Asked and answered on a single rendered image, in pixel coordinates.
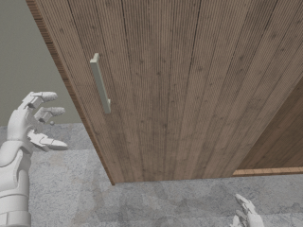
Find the wardrobe door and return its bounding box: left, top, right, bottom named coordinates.
left=35, top=0, right=303, bottom=183
left=237, top=77, right=303, bottom=170

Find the robot right hand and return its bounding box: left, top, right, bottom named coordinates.
left=229, top=194, right=265, bottom=227

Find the robot left forearm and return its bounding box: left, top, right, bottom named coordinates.
left=0, top=140, right=33, bottom=227

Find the robot left hand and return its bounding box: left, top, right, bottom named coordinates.
left=7, top=92, right=69, bottom=152

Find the handle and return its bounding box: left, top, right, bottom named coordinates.
left=90, top=53, right=111, bottom=114

